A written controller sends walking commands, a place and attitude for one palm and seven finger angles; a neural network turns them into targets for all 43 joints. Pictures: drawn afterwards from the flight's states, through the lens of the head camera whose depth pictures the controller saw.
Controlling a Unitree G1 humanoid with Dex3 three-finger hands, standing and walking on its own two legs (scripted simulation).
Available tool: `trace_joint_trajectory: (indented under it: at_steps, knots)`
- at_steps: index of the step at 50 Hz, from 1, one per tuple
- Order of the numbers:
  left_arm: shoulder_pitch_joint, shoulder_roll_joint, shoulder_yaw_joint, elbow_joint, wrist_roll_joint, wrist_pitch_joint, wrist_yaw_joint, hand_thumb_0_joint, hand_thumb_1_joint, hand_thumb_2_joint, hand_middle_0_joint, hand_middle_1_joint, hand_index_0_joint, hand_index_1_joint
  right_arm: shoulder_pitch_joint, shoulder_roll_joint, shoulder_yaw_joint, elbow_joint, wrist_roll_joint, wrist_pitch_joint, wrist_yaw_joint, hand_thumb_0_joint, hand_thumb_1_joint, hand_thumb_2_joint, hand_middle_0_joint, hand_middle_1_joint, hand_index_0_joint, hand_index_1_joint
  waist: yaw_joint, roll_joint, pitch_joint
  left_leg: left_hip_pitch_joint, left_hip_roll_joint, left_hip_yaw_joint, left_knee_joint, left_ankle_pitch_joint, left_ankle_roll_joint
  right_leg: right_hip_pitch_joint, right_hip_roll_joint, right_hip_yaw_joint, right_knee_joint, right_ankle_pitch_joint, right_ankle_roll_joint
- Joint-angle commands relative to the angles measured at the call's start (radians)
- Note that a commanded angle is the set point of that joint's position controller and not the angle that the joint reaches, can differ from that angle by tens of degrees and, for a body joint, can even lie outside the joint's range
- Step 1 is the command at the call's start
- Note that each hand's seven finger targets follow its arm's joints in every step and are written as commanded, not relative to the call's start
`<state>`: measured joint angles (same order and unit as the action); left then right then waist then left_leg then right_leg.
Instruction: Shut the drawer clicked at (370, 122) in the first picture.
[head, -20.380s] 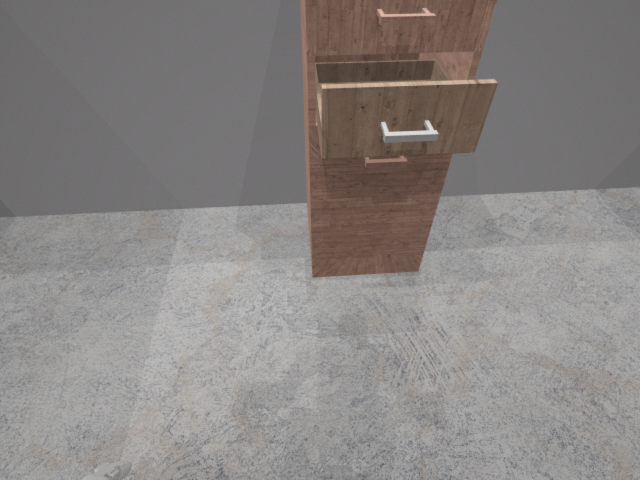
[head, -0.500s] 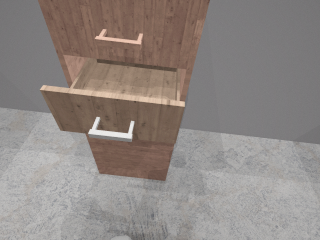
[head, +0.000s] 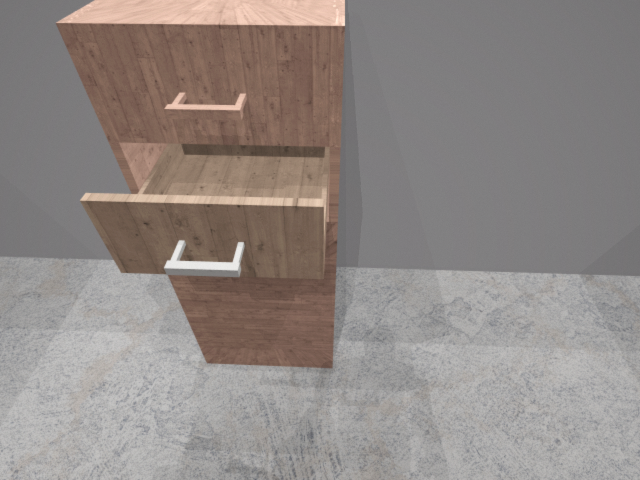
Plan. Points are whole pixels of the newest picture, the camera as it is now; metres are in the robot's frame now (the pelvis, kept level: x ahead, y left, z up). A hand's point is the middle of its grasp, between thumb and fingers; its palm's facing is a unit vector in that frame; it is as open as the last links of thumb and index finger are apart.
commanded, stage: come to a stop and stand still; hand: left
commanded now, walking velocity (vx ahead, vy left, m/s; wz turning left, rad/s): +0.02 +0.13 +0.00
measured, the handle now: (206, 258) +0.45 +0.22 +0.00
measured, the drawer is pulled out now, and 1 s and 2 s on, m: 0.17 0.17 0.17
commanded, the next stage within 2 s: look again from close up in 0.84 s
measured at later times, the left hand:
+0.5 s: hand out of the picture +0.01 +0.27 -0.19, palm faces +0.04 -0.97 -0.23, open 7.4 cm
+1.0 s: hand out of the picture +0.00 +0.26 -0.19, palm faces +0.00 -0.98 -0.18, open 7.4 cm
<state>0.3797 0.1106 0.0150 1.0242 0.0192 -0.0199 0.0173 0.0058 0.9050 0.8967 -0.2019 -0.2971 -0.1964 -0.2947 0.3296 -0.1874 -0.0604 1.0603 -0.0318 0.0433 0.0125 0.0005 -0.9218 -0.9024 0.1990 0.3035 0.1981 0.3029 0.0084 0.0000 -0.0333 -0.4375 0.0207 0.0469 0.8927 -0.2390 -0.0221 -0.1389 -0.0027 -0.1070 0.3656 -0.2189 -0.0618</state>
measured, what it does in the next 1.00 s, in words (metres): steps on the spot: left foot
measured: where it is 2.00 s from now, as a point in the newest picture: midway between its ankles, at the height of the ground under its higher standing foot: outside the picture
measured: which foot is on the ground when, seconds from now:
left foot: up 0.00-0.20, down 0.22-1.00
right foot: down 0.00-1.00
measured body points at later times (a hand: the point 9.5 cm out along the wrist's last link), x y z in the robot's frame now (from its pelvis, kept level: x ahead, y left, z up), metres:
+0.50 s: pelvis +0.01 +0.09 -0.02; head +0.00 +0.09 +0.43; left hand +0.01 +0.32 -0.17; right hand +0.01 -0.13 -0.18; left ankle -0.02 +0.13 -0.75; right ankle -0.01 -0.07 -0.75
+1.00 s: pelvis -0.01 +0.09 -0.01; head +0.01 +0.09 +0.44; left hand +0.00 +0.31 -0.17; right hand -0.04 -0.12 -0.17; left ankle -0.02 +0.13 -0.75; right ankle -0.01 -0.07 -0.75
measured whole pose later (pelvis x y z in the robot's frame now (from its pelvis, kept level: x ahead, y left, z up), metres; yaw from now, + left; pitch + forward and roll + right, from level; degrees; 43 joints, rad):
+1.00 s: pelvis -0.01 +0.09 -0.01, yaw -2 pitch -2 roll +0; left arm 0.28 0.14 -0.01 1.10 0.01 0.02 0.04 0.01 0.91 0.90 -0.20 -0.30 -0.20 -0.29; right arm 0.32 -0.14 0.02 1.13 -0.02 -0.02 -0.03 0.00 -0.91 -0.90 0.20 0.30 0.20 0.30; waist 0.00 0.00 0.05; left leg -0.13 -0.09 0.13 0.41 -0.26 0.12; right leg -0.19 -0.08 0.00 0.48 -0.25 0.03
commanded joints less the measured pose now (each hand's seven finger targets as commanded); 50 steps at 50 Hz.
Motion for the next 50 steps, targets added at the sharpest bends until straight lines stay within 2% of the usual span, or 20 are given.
trace_joint_trajectory:
  at_steps: [1,5,7,8,9,10,11,12,13,14,16,17,20,23,25,33,37,40,46,50]
  knots:
    - [0.074,0.166,0.047,-0.023,0.005,-0.02,0.01,0.0,0.9,0.9,-0.2,-0.3,-0.2,-0.3,-0.054,-0.032,0.006,-0.069,0.006,-0.026,-0.007,0.0,-0.9,-0.9,0.2,0.3,0.2,0.3,0.043,-0.083,0.145,-0.135,0.019,-0.002,-0.095,-0.07,-0.002,0.059,-0.295,0.286,-0.222,-0.13,-0.115]
    - [0.069,0.164,0.051,0.003,0.009,-0.012,0.01,0.0,0.9,0.9,-0.2,-0.3,-0.2,-0.3,-0.029,-0.005,0.023,-0.056,0.012,-0.039,-0.019,0.0,-0.9,-0.9,0.2,0.3,0.2,0.3,0.045,-0.11,0.08,0.01,0.011,0.003,-0.272,-0.137,0.012,0.059,-0.303,0.276,-0.148,0.039,-0.142]
    - [0.035,0.155,0.045,0.015,0.003,-0.007,0.011,0.0,0.9,0.9,-0.2,-0.3,-0.2,-0.3,0.041,0.017,0.034,-0.022,0.015,-0.048,-0.027,0.0,-0.9,-0.9,0.2,0.3,0.2,0.3,0.01,-0.103,0.057,0.189,-0.003,0.017,-0.438,-0.029,0.019,-0.033,-0.253,0.214,-0.086,0.031,-0.105]
    - [0.024,0.135,0.04,0.023,-0.001,-0.004,0.01,0.0,0.9,0.9,-0.2,-0.3,-0.2,-0.3,0.078,0.019,0.04,-0.001,0.017,-0.056,-0.031,0.0,-0.9,-0.9,0.2,0.3,0.2,0.3,-0.004,-0.077,0.054,0.28,-0.001,0.01,-0.519,0.045,0.024,-0.084,-0.199,0.173,-0.038,0.015,-0.07]
    - [0.104,0.139,0.012,0.065,-0.001,-0.023,0.055,0.0,0.9,0.9,-0.2,-0.3,-0.2,-0.3,-0.071,-0.052,0.034,-0.054,0.013,-0.047,-0.031,0.0,-0.9,-0.9,0.2,0.3,0.2,0.3,0.036,0.121,0.17,0.203,0.012,-0.015,-0.245,-0.08,0.0,-0.166,-0.198,0.253,-0.086,0.13,0.013]
    - [0.038,0.202,0.019,0.007,0.007,-0.035,0.047,0.0,0.9,0.9,-0.2,-0.3,-0.2,-0.3,0.018,0.007,0.041,-0.093,0.013,-0.041,-0.026,0.0,-0.9,-0.9,0.2,0.3,0.2,0.3,-0.037,0.057,0.094,0.153,0.014,-0.022,-0.24,-0.149,0.02,-0.149,-0.257,0.307,-0.1,-0.013,-0.05]
    - [0.009,0.208,0.032,-0.002,0.011,-0.038,0.039,0.0,0.9,0.9,-0.2,-0.3,-0.2,-0.3,0.035,-0.005,0.043,-0.083,0.006,-0.04,-0.023,0.0,-0.9,-0.9,0.2,0.3,0.2,0.3,-0.035,0.059,0.085,0.174,0.029,-0.015,-0.281,-0.138,0.031,-0.164,-0.267,0.298,-0.102,-0.091,-0.075]
    - [-0.015,0.18,0.028,0.006,0.008,-0.043,0.041,0.0,0.9,0.9,-0.2,-0.3,-0.2,-0.3,0.058,-0.008,0.049,-0.078,0.01,-0.046,-0.025,0.0,-0.9,-0.9,0.2,0.3,0.2,0.3,-0.051,-0.002,0.074,0.202,0.043,-0.032,-0.328,-0.101,0.037,-0.17,-0.238,0.247,-0.07,-0.06,-0.067]
    - [-0.017,0.151,0.02,0.012,0.004,-0.047,0.041,0.0,0.9,0.9,-0.2,-0.3,-0.2,-0.3,0.094,-0.01,0.053,-0.062,0.011,-0.055,-0.026,0.0,-0.9,-0.9,0.2,0.3,0.2,0.3,-0.06,-0.016,0.063,0.222,0.058,-0.058,-0.384,-0.018,0.045,-0.156,-0.187,0.193,-0.003,0.049,-0.049]
    - [-0.017,0.126,0.008,0.018,0.0,-0.041,0.035,0.0,0.9,0.9,-0.2,-0.3,-0.2,-0.3,0.095,-0.021,0.058,-0.053,0.013,-0.07,-0.027,0.0,-0.9,-0.9,0.2,0.3,0.2,0.3,-0.046,0.085,0.032,0.216,0.073,-0.091,-0.432,0.121,0.055,-0.087,-0.138,0.127,0.085,0.121,-0.026]
    - [0.023,0.101,-0.003,0.037,-0.003,-0.024,0.033,0.0,0.9,0.9,-0.2,-0.3,-0.2,-0.3,0.077,-0.056,0.063,-0.046,0.015,-0.088,-0.037,0.0,-0.9,-0.9,0.2,0.3,0.2,0.3,-0.011,0.189,-0.003,0.231,0.131,-0.142,-0.45,0.466,0.085,-0.028,-0.089,0.059,0.156,0.079,0.012]
    - [0.025,0.095,-0.006,0.044,-0.006,-0.016,0.034,0.0,0.9,0.9,-0.2,-0.3,-0.2,-0.3,0.069,-0.07,0.064,-0.042,0.017,-0.086,-0.044,0.0,-0.9,-0.9,0.2,0.3,0.2,0.3,-0.005,0.164,0.021,0.225,0.146,-0.157,-0.467,0.518,0.097,-0.027,-0.07,0.042,0.16,-0.003,0.023]
    - [0.014,0.083,-0.013,0.049,-0.008,0.001,0.031,0.0,0.9,0.9,-0.2,-0.3,-0.2,-0.3,0.056,-0.09,0.065,-0.051,0.015,-0.082,-0.053,0.0,-0.9,-0.9,0.2,0.3,0.2,0.3,0.002,0.034,0.093,0.196,0.133,-0.16,-0.507,0.439,0.096,-0.043,-0.07,0.047,0.148,-0.031,0.029]
    - [-0.007,0.091,-0.011,0.037,-0.01,0.013,0.032,0.0,0.9,0.9,-0.2,-0.3,-0.2,-0.3,0.063,-0.101,0.066,-0.039,0.013,-0.082,-0.056,0.0,-0.9,-0.9,0.2,0.3,0.2,0.3,0.003,0.029,0.125,0.214,0.134,-0.178,-0.548,0.464,0.078,-0.07,-0.068,0.053,0.167,-0.058,0.034]
    - [-0.023,0.1,-0.01,0.03,-0.012,0.023,0.031,0.0,0.9,0.9,-0.2,-0.3,-0.2,-0.3,0.06,-0.105,0.066,-0.036,0.012,-0.078,-0.058,0.0,-0.9,-0.9,0.2,0.3,0.2,0.3,0.005,0.024,0.149,0.214,0.136,-0.194,-0.585,0.381,0.068,-0.094,-0.07,0.061,0.169,-0.09,0.04]
    - [-0.061,0.116,-0.005,0.009,-0.012,0.036,0.03,0.0,0.9,0.9,-0.2,-0.3,-0.2,-0.3,0.061,-0.097,0.064,-0.011,0.011,-0.077,-0.063,0.0,-0.9,-0.9,0.2,0.3,0.2,0.3,0.001,0.025,0.129,0.273,0.138,-0.204,-0.628,0.353,0.04,-0.122,-0.071,0.096,0.176,-0.079,0.041]
    - [-0.064,0.114,-0.004,0.01,-0.013,0.036,0.031,0.0,0.9,0.9,-0.2,-0.3,-0.2,-0.3,0.063,-0.086,0.062,0.005,0.012,-0.079,-0.065,0.0,-0.9,-0.9,0.2,0.3,0.2,0.3,0.001,0.046,0.099,0.326,0.137,-0.186,-0.617,0.404,0.032,-0.128,-0.072,0.109,0.165,-0.072,0.042]
    - [-0.059,0.108,-0.004,0.019,-0.013,0.034,0.031,0.0,0.9,0.9,-0.2,-0.3,-0.2,-0.3,0.064,-0.078,0.06,0.014,0.014,-0.078,-0.064,0.0,-0.9,-0.9,0.2,0.3,0.2,0.3,-0.001,0.039,0.09,0.326,0.13,-0.175,-0.615,0.368,0.027,-0.109,-0.074,0.121,0.14,-0.042,0.04]
    - [-0.044,0.102,-0.009,0.036,-0.011,0.026,0.029,0.0,0.9,0.9,-0.2,-0.3,-0.2,-0.3,0.055,-0.06,0.062,0.036,0.017,-0.077,-0.056,0.0,-0.9,-0.9,0.2,0.3,0.2,0.3,-0.001,-0.016,0.124,0.256,0.102,-0.149,-0.621,0.204,0.063,-0.058,-0.092,0.138,0.082,0.035,0.034]
    - [-0.024,0.094,-0.014,0.052,-0.01,0.021,0.029,0.0,0.9,0.9,-0.2,-0.3,-0.2,-0.3,0.052,-0.056,0.064,0.047,0.019,-0.08,-0.053,0.0,-0.9,-0.9,0.2,0.3,0.2,0.3,-0.003,0.002,0.122,0.264,0.093,-0.129,-0.623,0.165,0.07,-0.058,-0.098,0.141,0.068,0.049,0.037]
